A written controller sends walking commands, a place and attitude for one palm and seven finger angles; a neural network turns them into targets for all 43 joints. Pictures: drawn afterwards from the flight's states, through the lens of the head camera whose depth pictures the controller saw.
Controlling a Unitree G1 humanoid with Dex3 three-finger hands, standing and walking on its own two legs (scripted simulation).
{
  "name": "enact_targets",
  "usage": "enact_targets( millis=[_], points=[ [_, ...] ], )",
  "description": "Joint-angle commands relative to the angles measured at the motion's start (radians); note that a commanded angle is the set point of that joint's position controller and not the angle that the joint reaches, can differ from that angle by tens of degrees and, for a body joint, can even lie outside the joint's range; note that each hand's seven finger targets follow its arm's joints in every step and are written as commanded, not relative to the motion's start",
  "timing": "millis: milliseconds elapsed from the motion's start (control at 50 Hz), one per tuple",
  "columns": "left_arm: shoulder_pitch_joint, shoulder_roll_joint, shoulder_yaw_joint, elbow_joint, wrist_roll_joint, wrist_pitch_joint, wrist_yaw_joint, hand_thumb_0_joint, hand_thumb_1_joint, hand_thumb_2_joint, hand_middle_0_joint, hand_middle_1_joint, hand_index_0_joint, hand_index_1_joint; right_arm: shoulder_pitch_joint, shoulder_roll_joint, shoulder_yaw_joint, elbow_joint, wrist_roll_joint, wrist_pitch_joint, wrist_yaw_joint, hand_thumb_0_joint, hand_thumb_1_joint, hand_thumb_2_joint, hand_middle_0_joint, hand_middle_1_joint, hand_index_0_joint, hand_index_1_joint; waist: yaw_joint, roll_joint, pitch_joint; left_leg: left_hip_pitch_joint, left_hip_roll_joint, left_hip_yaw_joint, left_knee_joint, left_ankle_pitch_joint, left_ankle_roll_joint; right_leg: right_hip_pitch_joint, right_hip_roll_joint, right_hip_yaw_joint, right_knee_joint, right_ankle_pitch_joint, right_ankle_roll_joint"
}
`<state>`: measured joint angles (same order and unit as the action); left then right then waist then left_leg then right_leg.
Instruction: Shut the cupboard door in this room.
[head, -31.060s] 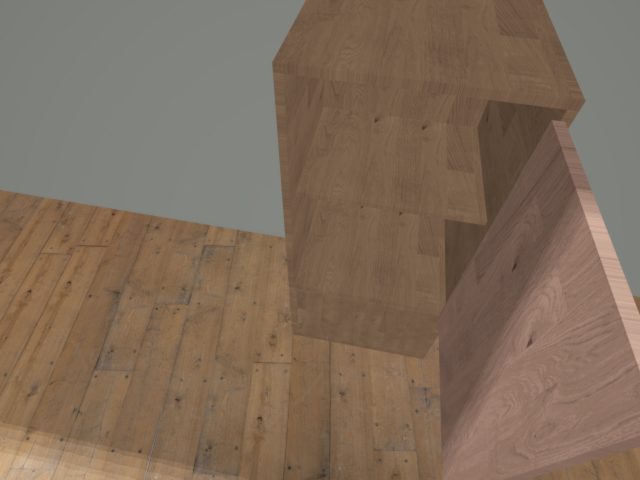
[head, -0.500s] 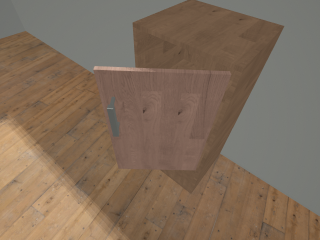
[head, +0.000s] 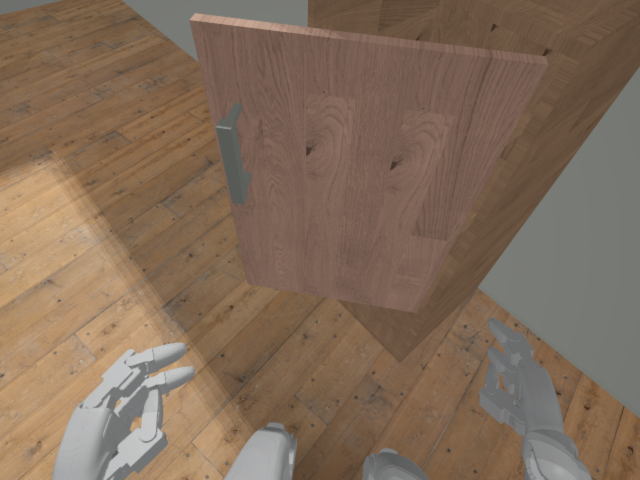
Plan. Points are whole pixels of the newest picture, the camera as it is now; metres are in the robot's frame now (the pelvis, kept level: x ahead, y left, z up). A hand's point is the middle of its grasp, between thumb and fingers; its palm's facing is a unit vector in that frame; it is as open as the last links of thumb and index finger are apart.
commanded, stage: raise the hand and make a fist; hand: left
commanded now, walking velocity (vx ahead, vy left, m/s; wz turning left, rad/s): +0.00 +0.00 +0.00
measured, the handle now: (237, 156) +0.51 +0.19 +0.09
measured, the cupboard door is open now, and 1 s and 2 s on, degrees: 39 39 39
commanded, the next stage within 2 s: bring the fist close to the handle in 1.40 s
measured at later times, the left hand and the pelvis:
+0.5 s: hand (173, 370) +0.21 +0.18 +0.07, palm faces -0.05 -1.00 -0.03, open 3.5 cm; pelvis +0.01 +0.01 +0.01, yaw -1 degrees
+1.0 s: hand (143, 335) +0.24 +0.22 +0.09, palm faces -0.03 -1.00 -0.04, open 3.1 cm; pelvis +0.02 +0.03 +0.03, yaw -1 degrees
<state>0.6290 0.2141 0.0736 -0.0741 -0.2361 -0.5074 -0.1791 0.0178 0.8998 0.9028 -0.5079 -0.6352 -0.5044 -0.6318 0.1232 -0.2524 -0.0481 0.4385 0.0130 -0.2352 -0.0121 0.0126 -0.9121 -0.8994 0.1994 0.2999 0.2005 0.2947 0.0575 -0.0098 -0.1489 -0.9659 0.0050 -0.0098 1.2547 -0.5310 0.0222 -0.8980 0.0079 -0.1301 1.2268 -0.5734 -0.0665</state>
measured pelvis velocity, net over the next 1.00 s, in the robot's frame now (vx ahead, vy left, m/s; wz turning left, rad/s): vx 0.02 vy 0.03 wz -0.01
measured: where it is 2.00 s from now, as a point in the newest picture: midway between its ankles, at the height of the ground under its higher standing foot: outside the picture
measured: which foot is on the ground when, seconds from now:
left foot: down 0.00-1.00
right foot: down 0.00-1.00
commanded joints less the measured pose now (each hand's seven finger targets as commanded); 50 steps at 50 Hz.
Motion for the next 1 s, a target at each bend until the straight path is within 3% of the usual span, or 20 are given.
enact_targets(
  millis=[0, 20, 80, 120, 180, 240, 320, 380, 420, 460, 520, 540, 620, 680, 720, 840, 980],
  points=[
    [-0.208, 0.067, -0.012, -0.316, -0.031, -0.140, -0.094, 0.000, 0.900, 0.900, -0.677, -0.820, -0.677, -0.820, 0.051, -0.107, -0.021, -0.068, 0.004, -0.049, -0.023, 0.000, -0.900, -0.900, 0.200, 0.300, 0.200, 0.300, -0.123, 0.057, -0.180, 0.117, 0.000, -0.051, -0.089, 0.198, 0.015, 0.025, 0.012, 0.180, -0.224, 0.213, 0.042],
    [-0.189, 0.077, -0.001, -0.258, -0.037, -0.109, -0.125, 0.000, 0.900, 0.900, -0.695, -0.840, -0.695, -0.840, 0.047, -0.108, -0.018, -0.059, 0.010, -0.048, -0.031, 0.000, -0.900, -0.900, 0.200, 0.300, 0.200, 0.300, -0.121, 0.039, -0.163, 0.094, -0.001, -0.048, -0.074, 0.198, 0.018, 0.032, 0.011, 0.197, -0.234, 0.212, 0.046],
    [-0.122, 0.124, 0.071, -0.203, -0.058, 0.017, -0.180, 0.000, 0.900, 0.900, -0.750, -0.900, -0.750, -0.900, 0.036, -0.101, -0.018, -0.081, 0.030, -0.028, -0.044, 0.000, -0.900, -0.900, 0.200, 0.300, 0.200, 0.300, -0.075, -0.037, -0.225, 0.040, -0.005, -0.032, -0.082, 0.183, 0.016, 0.154, -0.020, 0.250, -0.289, 0.177, 0.070],
    [-0.084, 0.167, 0.153, -0.188, -0.074, 0.092, -0.179, 0.000, 0.900, 0.900, -0.787, -0.940, -0.787, -0.940, 0.022, -0.089, -0.017, -0.089, 0.036, -0.006, -0.049, 0.000, -0.900, -0.900, 0.200, 0.300, 0.200, 0.300, -0.031, -0.032, -0.274, 0.039, -0.008, -0.032, -0.089, 0.225, 0.015, 0.240, -0.035, 0.277, -0.289, 0.253, 0.089],
    [-0.079, 0.164, 0.206, -0.252, -0.100, 0.117, -0.147, 0.000, 0.900, 0.900, -0.842, -1.000, -0.842, -1.000, 0.024, -0.067, -0.016, -0.101, 0.033, 0.012, -0.051, 0.000, -0.900, -0.900, 0.200, 0.300, 0.200, 0.300, -0.011, -0.050, -0.321, 0.068, -0.008, -0.036, -0.122, 0.281, 0.006, 0.326, -0.052, 0.267, -0.276, 0.408, 0.107],
    [-0.072, 0.123, 0.185, -0.241, -0.104, 0.077, -0.114, 0.000, 0.900, 0.900, -0.897, -1.060, -0.897, -1.060, 0.034, -0.056, -0.014, -0.087, 0.026, 0.013, -0.052, 0.000, -0.900, -0.900, 0.200, 0.300, 0.200, 0.300, -0.020, -0.060, -0.275, 0.077, -0.006, -0.040, -0.148, 0.295, 0.002, 0.310, -0.046, 0.239, -0.264, 0.465, 0.105],
    [-0.094, 0.114, 0.136, -0.204, -0.085, 0.011, -0.114, 0.000, 0.900, 0.900, -0.970, -1.140, -0.970, -1.140, 0.041, -0.077, -0.016, -0.071, 0.024, 0.005, -0.051, 0.000, -0.900, -0.900, 0.200, 0.300, 0.200, 0.300, -0.045, -0.048, -0.198, 0.091, -0.004, -0.041, -0.169, 0.264, 0.006, 0.218, -0.030, 0.211, -0.268, 0.349, 0.086],
    [-0.090, 0.107, 0.118, -0.191, -0.089, -0.015, -0.125, 0.000, 0.900, 0.900, -1.025, -1.200, -1.025, -1.200, 0.055, -0.089, -0.023, -0.076, 0.026, -0.002, -0.052, 0.000, -0.900, -0.900, 0.200, 0.300, 0.200, 0.300, -0.049, -0.026, -0.196, 0.111, -0.007, -0.036, -0.194, 0.226, 0.005, 0.186, -0.025, 0.193, -0.282, 0.250, 0.069],
    [-0.106, 0.143, 0.139, -0.206, -0.087, -0.019, -0.116, 0.000, 0.900, 0.900, -1.062, -1.240, -1.062, -1.240, 0.055, -0.097, -0.023, -0.079, 0.025, -0.002, -0.054, 0.000, -0.900, -0.900, 0.200, 0.300, 0.200, 0.300, -0.040, 0.011, -0.198, 0.133, -0.006, -0.037, -0.208, 0.232, 0.008, 0.182, -0.015, 0.183, -0.281, 0.226, 0.056],
    [-0.109, 0.132, 0.133, -0.226, -0.084, -0.024, -0.100, 0.000, 0.900, 0.900, -1.098, -1.280, -1.098, -1.280, 0.060, -0.098, -0.024, -0.085, 0.025, 0.000, -0.053, 0.000, -0.900, -0.900, 0.200, 0.300, 0.200, 0.300, -0.037, 0.033, -0.212, 0.179, -0.004, -0.039, -0.240, 0.242, 0.007, 0.170, -0.002, 0.141, -0.268, 0.215, 0.040],
    [-0.130, 0.146, 0.137, -0.257, -0.075, -0.021, -0.065, 0.000, 0.900, 0.900, -1.153, -1.340, -1.153, -1.340, 0.064, -0.107, -0.020, -0.091, 0.021, 0.007, -0.050, 0.000, -0.900, -0.900, 0.200, 0.300, 0.200, 0.300, -0.037, 0.068, -0.215, 0.225, 0.000, -0.049, -0.273, 0.247, 0.008, 0.161, 0.014, 0.108, -0.260, 0.220, 0.031],
    [-0.123, 0.125, 0.117, -0.250, -0.070, -0.014, -0.059, 0.000, 0.900, 0.900, -1.172, -1.360, -1.172, -1.360, 0.065, -0.105, -0.018, -0.096, 0.020, 0.011, -0.050, 0.000, -0.900, -0.900, 0.200, 0.300, 0.200, 0.300, -0.041, 0.078, -0.208, 0.241, 0.000, -0.049, -0.284, 0.242, 0.006, 0.155, 0.014, 0.097, -0.264, 0.221, 0.032],
    [-0.144, 0.136, 0.115, -0.209, -0.052, 0.020, -0.047, 0.000, 0.900, 0.900, -1.245, -1.440, -1.245, -1.440, 0.077, -0.115, -0.011, -0.102, 0.020, 0.029, -0.046, 0.000, -0.900, -0.900, 0.200, 0.300, 0.200, 0.300, -0.056, 0.046, -0.167, 0.248, 0.006, -0.063, -0.312, 0.217, 0.004, 0.152, 0.024, 0.082, -0.282, 0.206, 0.032],
    [-0.181, 0.128, 0.099, -0.218, -0.051, 0.040, -0.057, 0.000, 0.900, 0.900, -1.300, -1.500, -1.300, -1.500, 0.079, -0.118, -0.001, -0.115, 0.021, 0.032, -0.042, 0.000, -0.900, -0.900, 0.200, 0.300, 0.200, 0.300, -0.061, 0.076, -0.160, 0.274, 0.008, -0.071, -0.331, 0.209, -0.002, 0.151, 0.025, 0.072, -0.290, 0.207, 0.030],
    [-0.208, 0.153, 0.121, -0.199, -0.050, 0.054, -0.057, 0.000, 0.900, 0.900, -1.300, -1.500, -1.300, -1.500, 0.081, -0.123, 0.003, -0.116, 0.018, 0.037, -0.043, 0.000, -0.900, -0.900, 0.200, 0.300, 0.200, 0.300, -0.062, 0.060, -0.145, 0.269, 0.008, -0.077, -0.338, 0.204, -0.001, 0.159, 0.029, 0.070, -0.295, 0.204, 0.029],
    [-0.268, 0.149, 0.118, -0.211, -0.058, 0.065, -0.074, 0.000, 0.900, 0.900, -1.300, -1.500, -1.300, -1.500, 0.085, -0.125, 0.018, -0.122, 0.019, 0.029, -0.038, 0.000, -0.900, -0.900, 0.200, 0.300, 0.200, 0.300, -0.062, 0.106, -0.153, 0.312, 0.010, -0.088, -0.360, 0.205, -0.010, 0.162, 0.028, 0.061, -0.303, 0.206, 0.025],
    [-0.314, 0.164, 0.134, -0.193, -0.063, 0.090, -0.084, 0.000, 0.900, 0.900, -1.300, -1.500, -1.300, -1.500, 0.097, -0.133, 0.020, -0.112, 0.021, 0.024, -0.035, 0.000, -0.900, -0.900, 0.200, 0.300, 0.200, 0.300, -0.066, 0.091, -0.167, 0.346, 0.013, -0.101, -0.383, 0.243, -0.019, 0.184, 0.029, 0.053, -0.316, 0.234, 0.027]
  ],
)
